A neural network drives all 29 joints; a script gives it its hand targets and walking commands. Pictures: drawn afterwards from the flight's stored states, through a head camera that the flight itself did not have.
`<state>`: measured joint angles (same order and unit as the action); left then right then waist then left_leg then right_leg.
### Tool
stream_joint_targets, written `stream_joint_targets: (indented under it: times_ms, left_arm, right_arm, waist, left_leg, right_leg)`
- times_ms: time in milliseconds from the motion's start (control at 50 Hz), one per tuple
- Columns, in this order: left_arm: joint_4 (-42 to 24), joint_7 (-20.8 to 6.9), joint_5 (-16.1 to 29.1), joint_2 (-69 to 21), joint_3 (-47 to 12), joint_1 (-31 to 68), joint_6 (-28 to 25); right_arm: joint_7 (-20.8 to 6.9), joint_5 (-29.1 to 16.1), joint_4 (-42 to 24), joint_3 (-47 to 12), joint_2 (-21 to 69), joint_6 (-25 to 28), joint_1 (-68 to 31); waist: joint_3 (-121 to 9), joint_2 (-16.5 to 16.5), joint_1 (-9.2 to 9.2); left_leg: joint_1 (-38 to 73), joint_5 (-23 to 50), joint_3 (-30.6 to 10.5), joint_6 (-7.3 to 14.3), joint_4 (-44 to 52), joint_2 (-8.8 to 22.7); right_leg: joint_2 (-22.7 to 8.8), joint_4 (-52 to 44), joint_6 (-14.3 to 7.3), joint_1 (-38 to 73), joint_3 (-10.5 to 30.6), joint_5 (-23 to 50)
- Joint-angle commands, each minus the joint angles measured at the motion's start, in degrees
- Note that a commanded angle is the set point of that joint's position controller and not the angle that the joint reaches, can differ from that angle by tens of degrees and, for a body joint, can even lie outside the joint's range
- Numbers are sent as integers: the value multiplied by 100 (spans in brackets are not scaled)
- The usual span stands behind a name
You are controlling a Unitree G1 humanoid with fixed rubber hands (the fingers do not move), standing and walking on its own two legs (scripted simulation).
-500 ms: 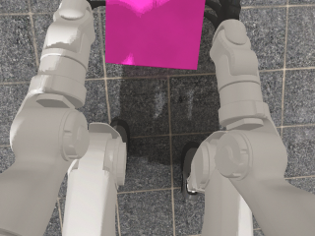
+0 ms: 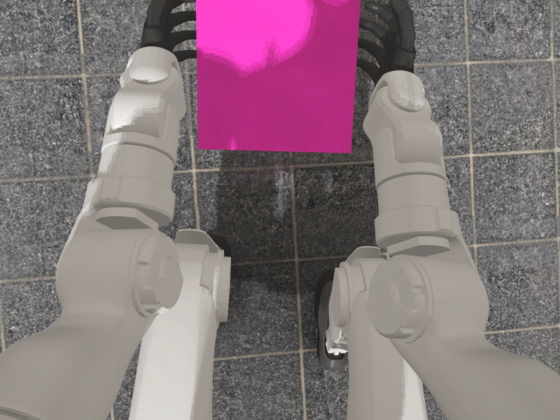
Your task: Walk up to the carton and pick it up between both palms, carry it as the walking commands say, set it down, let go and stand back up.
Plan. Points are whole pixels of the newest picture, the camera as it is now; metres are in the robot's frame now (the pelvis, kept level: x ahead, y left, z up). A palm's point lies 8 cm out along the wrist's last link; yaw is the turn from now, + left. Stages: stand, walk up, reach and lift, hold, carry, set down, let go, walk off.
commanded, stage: reach and lift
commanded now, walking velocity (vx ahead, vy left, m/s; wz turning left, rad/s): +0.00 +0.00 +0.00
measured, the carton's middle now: (277, 80) +0.53 +0.06 -0.19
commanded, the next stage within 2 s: none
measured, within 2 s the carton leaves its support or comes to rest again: neither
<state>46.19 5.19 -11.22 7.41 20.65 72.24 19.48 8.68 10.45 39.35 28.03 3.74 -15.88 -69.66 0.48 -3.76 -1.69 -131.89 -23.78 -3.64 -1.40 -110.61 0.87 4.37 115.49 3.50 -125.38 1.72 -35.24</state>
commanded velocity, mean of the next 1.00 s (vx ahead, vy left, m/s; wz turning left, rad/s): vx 0.00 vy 0.00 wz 0.00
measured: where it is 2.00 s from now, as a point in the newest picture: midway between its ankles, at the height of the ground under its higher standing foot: (271, 319)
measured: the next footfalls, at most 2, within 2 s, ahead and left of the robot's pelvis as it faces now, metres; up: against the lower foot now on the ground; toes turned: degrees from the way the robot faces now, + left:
none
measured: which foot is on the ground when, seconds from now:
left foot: down 0.00-1.00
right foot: down 0.00-1.00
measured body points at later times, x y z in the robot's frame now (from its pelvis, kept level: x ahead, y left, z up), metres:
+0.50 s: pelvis +0.00 +0.00 +0.05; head +0.29 +0.04 +0.39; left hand +0.51 +0.19 -0.04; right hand +0.52 -0.08 -0.03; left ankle +0.14 +0.13 -0.39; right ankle +0.09 -0.13 -0.39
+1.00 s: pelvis +0.01 +0.01 +0.10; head +0.25 +0.05 +0.48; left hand +0.50 +0.19 +0.04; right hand +0.50 -0.08 +0.05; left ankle +0.14 +0.13 -0.39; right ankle +0.09 -0.13 -0.39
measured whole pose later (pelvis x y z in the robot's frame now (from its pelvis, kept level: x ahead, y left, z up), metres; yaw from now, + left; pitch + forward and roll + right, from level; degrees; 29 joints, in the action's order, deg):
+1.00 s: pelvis +0.01 +0.01 +0.10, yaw +1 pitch +42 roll -3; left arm 39.0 8.0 -18.3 -3.7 26.5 59.4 21.5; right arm 6.6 17.1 35.2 31.5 9.2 -19.8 -56.5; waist -10.5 -2.0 -1.5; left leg -112.5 -22.2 -3.9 -1.3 -92.6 -0.6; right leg 3.6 96.1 3.2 -106.4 2.2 -31.9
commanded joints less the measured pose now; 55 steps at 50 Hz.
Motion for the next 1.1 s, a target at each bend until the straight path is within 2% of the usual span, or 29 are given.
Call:
stream_joint_targets:
  times_ms: [0, 220, 1080]
  left_arm:
    - [-296, -1715, 758, -5753, -2394, 3461, -245]
    - [-197, -1759, 600, -6086, -2237, 3182, -105]
    - [-104, -1625, 226, -7143, -2234, 1731, 141]
  right_arm:
    - [-1653, -601, 485, -2858, 5482, -148, -3420]
    - [-1672, -464, 411, -2814, 5649, -241, -3333]
    - [-1938, -157, 334, -2737, 6083, -386, -2275]
  waist:
    - [-6534, 500, -256]
    - [-6663, 424, -294]
    - [-6271, 565, -61]
  left_leg:
    - [5041, 1189, 919, -1, 722, -832]
    - [5262, 1046, 910, -5, 1170, -879]
    - [6906, 812, 691, -41, 2875, -1016]
  right_leg:
    - [774, -1408, -161, 1889, -691, 1153]
    - [794, -1833, -155, 2242, -692, 1073]
    - [781, -3431, -164, 3599, -626, 1014]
